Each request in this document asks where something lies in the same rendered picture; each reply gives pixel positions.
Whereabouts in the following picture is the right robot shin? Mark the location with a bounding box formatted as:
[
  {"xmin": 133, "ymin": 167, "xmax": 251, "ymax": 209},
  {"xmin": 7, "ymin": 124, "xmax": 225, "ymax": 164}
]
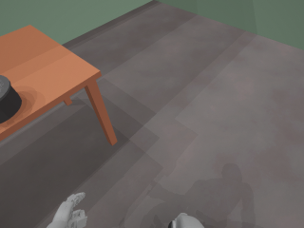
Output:
[{"xmin": 177, "ymin": 213, "xmax": 188, "ymax": 218}]

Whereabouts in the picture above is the left robot hand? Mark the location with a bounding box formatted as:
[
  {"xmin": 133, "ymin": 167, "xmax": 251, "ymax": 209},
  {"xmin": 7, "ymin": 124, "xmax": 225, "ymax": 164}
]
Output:
[{"xmin": 52, "ymin": 192, "xmax": 87, "ymax": 228}]

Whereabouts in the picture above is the pot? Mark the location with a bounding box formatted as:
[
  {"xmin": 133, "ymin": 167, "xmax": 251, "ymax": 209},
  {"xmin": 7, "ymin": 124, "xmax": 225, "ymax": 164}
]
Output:
[{"xmin": 0, "ymin": 86, "xmax": 22, "ymax": 124}]

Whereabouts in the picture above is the lid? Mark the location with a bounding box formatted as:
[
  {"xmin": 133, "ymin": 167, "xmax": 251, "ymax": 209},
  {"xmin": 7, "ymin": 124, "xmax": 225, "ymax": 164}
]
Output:
[{"xmin": 0, "ymin": 75, "xmax": 11, "ymax": 101}]

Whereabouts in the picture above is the table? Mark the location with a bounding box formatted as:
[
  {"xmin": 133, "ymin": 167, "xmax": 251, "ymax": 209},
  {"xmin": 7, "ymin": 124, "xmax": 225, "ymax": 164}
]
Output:
[{"xmin": 0, "ymin": 25, "xmax": 117, "ymax": 146}]

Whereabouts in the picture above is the right robot thigh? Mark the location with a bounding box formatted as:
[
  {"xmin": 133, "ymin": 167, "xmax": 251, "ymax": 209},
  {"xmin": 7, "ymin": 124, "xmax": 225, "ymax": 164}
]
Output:
[{"xmin": 171, "ymin": 215, "xmax": 204, "ymax": 228}]

